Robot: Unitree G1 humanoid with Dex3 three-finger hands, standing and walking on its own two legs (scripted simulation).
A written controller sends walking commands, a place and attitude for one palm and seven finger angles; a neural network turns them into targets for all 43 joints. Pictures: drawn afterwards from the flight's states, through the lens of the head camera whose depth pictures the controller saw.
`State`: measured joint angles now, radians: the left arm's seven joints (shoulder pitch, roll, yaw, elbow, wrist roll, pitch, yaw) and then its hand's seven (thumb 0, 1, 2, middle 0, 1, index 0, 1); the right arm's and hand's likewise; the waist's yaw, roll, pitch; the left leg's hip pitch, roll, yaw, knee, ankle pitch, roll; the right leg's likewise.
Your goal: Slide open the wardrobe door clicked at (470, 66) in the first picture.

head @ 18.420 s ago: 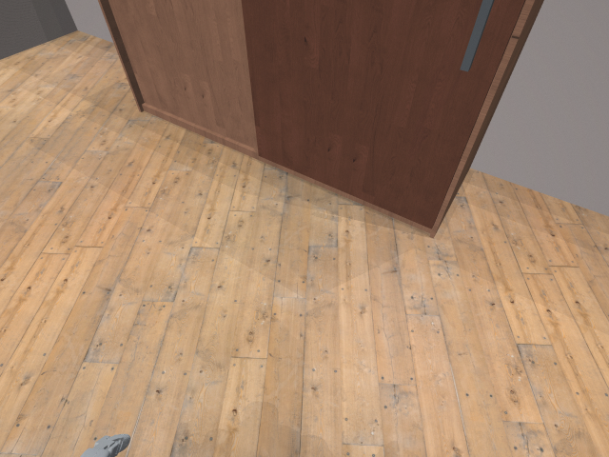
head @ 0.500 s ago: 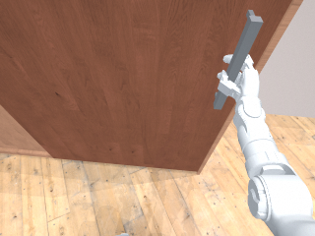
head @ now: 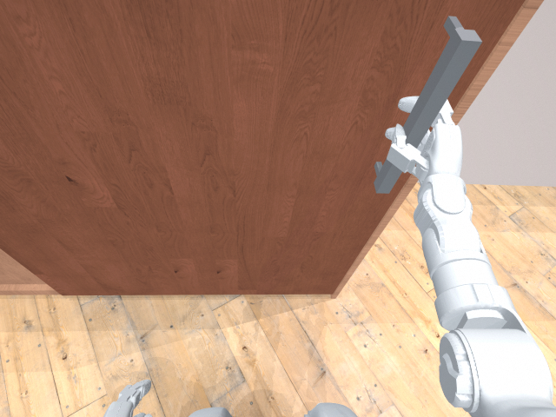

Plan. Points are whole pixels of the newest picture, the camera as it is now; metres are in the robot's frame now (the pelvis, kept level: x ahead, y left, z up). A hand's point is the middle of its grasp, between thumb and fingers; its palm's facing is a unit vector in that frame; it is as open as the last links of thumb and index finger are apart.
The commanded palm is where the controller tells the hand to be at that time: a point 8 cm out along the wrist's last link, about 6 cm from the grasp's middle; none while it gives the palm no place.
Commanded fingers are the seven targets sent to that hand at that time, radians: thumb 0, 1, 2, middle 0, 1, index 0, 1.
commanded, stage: step sideways, sliding the door along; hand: right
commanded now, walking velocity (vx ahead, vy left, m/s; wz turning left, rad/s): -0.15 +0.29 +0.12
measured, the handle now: (410, 120) +0.51 -0.16 +0.14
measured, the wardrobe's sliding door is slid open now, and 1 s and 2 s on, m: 0.00 0.13 0.38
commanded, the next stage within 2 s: none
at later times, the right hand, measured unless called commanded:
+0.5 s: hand (373, 142) +0.46 -0.10 +0.13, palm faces +0.41 +0.91 -0.12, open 6.8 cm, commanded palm +0.42 -0.06 +0.14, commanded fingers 0.00 -0.90 -0.90 0.45 1.40 0.45 1.40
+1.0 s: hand (302, 138) +0.46 +0.00 +0.13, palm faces +0.43 +0.90 -0.07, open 6.8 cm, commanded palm +0.42 +0.03 +0.14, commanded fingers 0.00 -0.90 -0.90 0.45 1.40 0.45 1.40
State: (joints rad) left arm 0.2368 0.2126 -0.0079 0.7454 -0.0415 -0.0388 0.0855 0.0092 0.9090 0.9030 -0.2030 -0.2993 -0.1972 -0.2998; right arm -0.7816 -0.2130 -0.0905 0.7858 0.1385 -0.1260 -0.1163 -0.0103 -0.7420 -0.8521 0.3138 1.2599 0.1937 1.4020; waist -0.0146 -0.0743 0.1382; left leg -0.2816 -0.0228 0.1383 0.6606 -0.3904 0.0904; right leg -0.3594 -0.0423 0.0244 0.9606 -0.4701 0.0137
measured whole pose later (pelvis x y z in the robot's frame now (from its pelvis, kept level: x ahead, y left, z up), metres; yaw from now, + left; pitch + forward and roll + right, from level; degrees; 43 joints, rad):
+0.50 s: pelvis +0.08 +0.12 +0.00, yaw -5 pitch -1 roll -2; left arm 0.06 0.24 0.01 0.60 -0.04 -0.13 0.06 0.01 0.91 0.90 -0.20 -0.30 -0.20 -0.30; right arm -0.45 -0.19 -0.18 0.21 0.13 -0.03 -0.17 -0.01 -0.69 -0.86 0.42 1.30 0.11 1.40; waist -0.07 -0.08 0.25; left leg -0.41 0.06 0.11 0.67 -0.25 0.05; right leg -0.34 -0.06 0.01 0.99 -0.59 0.05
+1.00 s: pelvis +0.16 +0.20 +0.01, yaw -3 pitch +0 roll -2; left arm 0.07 0.16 -0.07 0.58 0.00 -0.14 0.00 0.01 0.91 0.90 -0.20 -0.30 -0.20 -0.30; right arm -0.04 -0.10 -0.10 -0.15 0.11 -0.12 -0.18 0.01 -0.71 -0.86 0.43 1.32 0.12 1.36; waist -0.13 -0.05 0.22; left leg -0.31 0.01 0.12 0.59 -0.22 0.09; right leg -0.28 -0.13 -0.08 0.97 -0.53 0.06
